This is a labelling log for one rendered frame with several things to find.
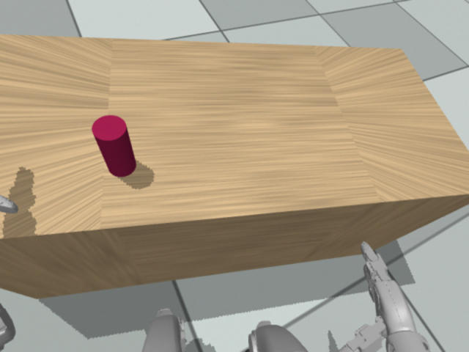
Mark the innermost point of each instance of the right robot arm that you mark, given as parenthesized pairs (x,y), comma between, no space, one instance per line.
(406,341)

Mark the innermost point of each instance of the can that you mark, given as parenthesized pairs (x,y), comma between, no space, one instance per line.
(112,137)

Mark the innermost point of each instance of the right robot hand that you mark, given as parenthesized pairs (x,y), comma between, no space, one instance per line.
(392,310)

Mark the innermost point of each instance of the left robot arm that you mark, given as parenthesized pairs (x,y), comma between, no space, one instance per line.
(7,329)

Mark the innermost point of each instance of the left robot hand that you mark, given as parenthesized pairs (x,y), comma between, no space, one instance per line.
(7,206)

